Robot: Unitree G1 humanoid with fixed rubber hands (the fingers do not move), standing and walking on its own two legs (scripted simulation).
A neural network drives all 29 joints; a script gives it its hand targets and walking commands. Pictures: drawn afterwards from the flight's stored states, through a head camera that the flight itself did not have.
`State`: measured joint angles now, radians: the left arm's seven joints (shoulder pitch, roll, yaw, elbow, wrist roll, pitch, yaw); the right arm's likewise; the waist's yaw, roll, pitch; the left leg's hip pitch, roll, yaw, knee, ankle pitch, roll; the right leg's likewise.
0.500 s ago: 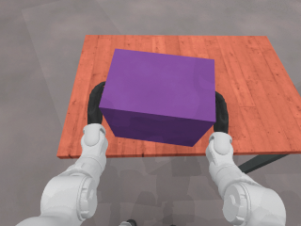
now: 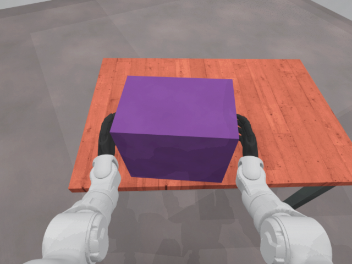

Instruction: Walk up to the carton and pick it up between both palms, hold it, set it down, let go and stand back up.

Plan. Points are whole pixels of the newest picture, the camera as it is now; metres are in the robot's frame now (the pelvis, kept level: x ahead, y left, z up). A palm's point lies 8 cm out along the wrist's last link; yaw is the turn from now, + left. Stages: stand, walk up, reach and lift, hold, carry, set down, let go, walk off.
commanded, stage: reach and lift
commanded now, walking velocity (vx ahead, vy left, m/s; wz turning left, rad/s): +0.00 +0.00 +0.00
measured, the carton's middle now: (177, 132) +0.44 +0.03 +0.01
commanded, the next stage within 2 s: hold in 1.72 s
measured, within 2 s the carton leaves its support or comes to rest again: neither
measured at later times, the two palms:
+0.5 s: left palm (111, 116) +0.38 +0.17 +0.14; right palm (280, 139) +0.36 -0.16 +0.13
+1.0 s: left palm (99, 110) +0.35 +0.16 +0.19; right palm (299, 138) +0.33 -0.17 +0.17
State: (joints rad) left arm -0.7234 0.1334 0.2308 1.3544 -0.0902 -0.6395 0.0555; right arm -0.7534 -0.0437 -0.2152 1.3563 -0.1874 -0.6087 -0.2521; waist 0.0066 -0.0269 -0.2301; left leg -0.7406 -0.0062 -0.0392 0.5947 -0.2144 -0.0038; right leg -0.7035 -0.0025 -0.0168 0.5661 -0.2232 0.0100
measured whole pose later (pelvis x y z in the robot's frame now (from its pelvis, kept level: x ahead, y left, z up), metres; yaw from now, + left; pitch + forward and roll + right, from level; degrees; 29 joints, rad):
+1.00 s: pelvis -0.04 -0.01 +0.01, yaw +0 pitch -6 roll +0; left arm -0.94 0.16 0.16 1.16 -0.03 0.26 0.11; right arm -0.78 -0.04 -0.30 0.99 -0.04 0.23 -0.19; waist -0.02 -0.03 -0.12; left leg -0.22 -0.01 -0.04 0.51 -0.19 0.00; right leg -0.19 0.00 -0.02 0.50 -0.21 0.00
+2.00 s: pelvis -0.04 -0.01 +0.01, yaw +0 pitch -8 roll +0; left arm -0.91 0.16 0.18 0.95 0.06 0.47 0.09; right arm -0.81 -0.04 -0.27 0.90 -0.04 0.30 -0.20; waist -0.02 -0.03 -0.09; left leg -0.16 -0.01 -0.04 0.49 -0.18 -0.01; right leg -0.13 0.00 -0.02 0.47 -0.20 0.00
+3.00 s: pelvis -0.05 -0.01 +0.01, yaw +1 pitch -10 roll +0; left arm -0.92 0.15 0.21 0.86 0.14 0.60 0.06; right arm -0.83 -0.04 -0.27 0.87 -0.04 0.35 -0.18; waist -0.02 -0.03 -0.09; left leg -0.13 -0.01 -0.04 0.48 -0.17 0.00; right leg -0.10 0.00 -0.02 0.47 -0.19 0.00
